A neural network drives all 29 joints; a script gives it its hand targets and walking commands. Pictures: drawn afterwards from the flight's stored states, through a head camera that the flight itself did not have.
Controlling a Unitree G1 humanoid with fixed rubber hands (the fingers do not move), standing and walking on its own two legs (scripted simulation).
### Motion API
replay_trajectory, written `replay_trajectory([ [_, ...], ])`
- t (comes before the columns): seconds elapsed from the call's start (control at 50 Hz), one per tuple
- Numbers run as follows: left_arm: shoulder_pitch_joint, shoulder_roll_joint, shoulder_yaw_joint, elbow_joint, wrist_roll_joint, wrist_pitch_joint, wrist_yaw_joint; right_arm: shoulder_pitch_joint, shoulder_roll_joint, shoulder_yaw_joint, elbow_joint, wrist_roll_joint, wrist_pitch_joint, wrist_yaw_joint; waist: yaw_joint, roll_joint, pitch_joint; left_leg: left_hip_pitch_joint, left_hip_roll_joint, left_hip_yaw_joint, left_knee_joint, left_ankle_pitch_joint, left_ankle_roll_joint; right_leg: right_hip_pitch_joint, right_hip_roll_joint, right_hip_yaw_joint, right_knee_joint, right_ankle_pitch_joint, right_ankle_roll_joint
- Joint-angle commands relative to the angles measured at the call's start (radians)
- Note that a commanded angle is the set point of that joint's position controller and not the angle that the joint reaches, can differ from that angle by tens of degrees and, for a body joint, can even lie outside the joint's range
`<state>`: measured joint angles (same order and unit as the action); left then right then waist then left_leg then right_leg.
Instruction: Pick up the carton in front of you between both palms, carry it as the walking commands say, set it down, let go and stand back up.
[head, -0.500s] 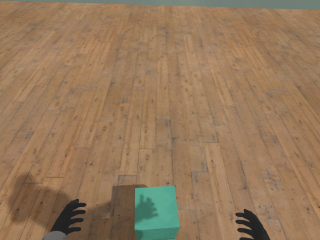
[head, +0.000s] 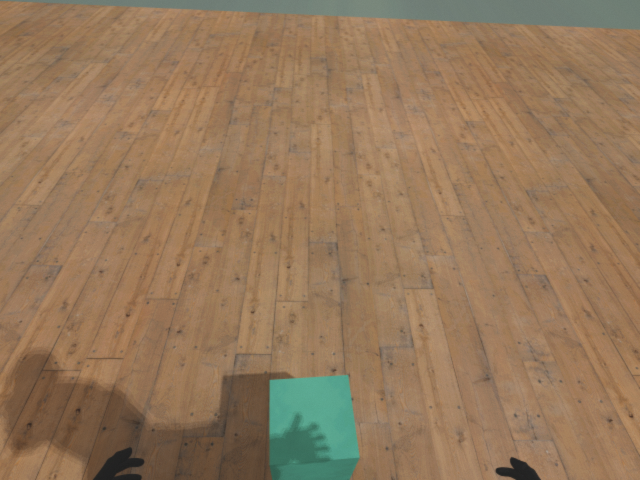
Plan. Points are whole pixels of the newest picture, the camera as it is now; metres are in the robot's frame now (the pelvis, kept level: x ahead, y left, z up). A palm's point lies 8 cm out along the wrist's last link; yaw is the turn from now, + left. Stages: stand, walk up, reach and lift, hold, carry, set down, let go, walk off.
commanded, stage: stand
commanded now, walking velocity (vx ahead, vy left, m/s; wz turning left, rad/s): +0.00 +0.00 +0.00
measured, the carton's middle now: (310, 432) +0.38 +0.00 -0.65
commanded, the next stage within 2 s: none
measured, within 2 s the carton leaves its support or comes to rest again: neither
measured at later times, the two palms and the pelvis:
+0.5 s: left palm out of the picture +0.07 +0.29 -0.11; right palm out of the picture +0.07 -0.28 -0.10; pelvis -0.02 +0.00 +0.00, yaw +0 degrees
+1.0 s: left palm out of the picture +0.05 +0.29 -0.11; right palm out of the picture +0.06 -0.30 -0.10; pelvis -0.02 +0.00 +0.01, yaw +0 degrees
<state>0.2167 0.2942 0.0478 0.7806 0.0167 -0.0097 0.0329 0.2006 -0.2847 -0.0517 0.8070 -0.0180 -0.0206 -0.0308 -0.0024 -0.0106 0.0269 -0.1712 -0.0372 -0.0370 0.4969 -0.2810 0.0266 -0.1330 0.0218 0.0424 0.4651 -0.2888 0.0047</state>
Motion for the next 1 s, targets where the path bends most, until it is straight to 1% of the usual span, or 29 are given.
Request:
replay_trajectory([
  [0.0,-0.016,0.131,0.028,-0.043,-0.001,-0.014,0.006,-0.024,-0.148,-0.032,-0.045,0.002,-0.014,-0.004,0.0,0.018,-0.022,-0.003,0.107,-0.095,-0.089,0.24,-0.013,-0.007,-0.079,0.063,-0.062,0.195,-0.001],
  [0.54,-0.018,0.169,0.008,0.096,-0.011,-0.021,0.007,-0.043,-0.176,-0.015,0.08,0.014,-0.012,-0.001,-0.001,0.016,0.013,-0.004,0.125,-0.115,-0.177,0.118,-0.009,-0.004,-0.106,0.09,-0.128,0.134,-0.003],
  [0.98,-0.035,0.191,0.002,0.142,-0.016,-0.024,0.005,-0.055,-0.199,-0.006,0.133,0.02,-0.012,0.001,-0.001,0.012,0.01,0.013,0.133,-0.114,-0.197,0.123,-0.009,-0.005,-0.117,0.098,-0.155,0.138,-0.008],
])
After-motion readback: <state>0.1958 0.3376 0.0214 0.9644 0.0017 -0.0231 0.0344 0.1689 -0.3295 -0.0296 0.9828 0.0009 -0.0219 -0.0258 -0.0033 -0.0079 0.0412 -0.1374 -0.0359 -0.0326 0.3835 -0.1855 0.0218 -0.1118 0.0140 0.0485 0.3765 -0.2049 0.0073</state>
